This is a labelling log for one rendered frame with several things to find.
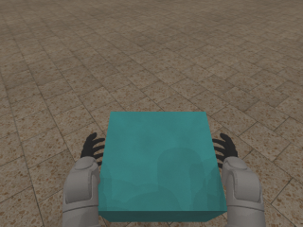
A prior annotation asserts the right robot forearm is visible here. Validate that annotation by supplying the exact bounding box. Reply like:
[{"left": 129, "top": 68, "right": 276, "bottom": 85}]
[{"left": 221, "top": 156, "right": 266, "bottom": 227}]

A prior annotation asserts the carton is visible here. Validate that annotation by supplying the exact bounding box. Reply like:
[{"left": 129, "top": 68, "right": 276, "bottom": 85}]
[{"left": 98, "top": 112, "right": 227, "bottom": 222}]

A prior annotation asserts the left robot forearm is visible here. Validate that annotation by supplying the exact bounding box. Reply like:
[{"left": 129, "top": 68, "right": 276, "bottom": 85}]
[{"left": 62, "top": 156, "right": 101, "bottom": 227}]

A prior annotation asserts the robot left hand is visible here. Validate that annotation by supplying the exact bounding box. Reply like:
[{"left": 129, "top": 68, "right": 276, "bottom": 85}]
[{"left": 80, "top": 132, "right": 105, "bottom": 166}]

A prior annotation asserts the robot right hand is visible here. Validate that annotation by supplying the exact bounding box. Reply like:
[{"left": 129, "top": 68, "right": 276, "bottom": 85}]
[{"left": 212, "top": 132, "right": 239, "bottom": 169}]

